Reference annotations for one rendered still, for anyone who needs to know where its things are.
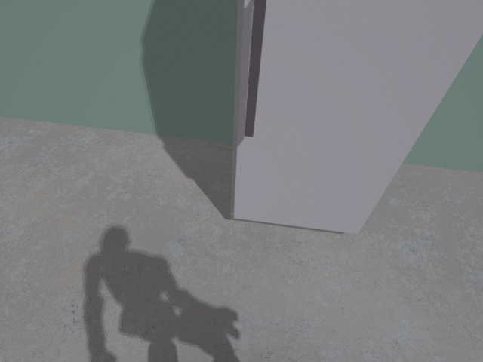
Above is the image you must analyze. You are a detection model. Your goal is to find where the handle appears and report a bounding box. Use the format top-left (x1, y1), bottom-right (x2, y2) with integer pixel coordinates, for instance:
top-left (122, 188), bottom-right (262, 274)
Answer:
top-left (245, 0), bottom-right (266, 137)

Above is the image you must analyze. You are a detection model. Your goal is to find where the fridge door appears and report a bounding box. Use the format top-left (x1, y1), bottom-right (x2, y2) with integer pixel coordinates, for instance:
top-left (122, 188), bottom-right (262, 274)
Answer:
top-left (234, 0), bottom-right (483, 234)

